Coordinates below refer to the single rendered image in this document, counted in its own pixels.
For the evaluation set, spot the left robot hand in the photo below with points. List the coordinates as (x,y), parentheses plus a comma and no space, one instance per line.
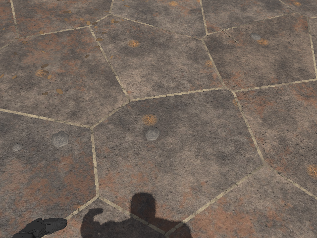
(41,227)

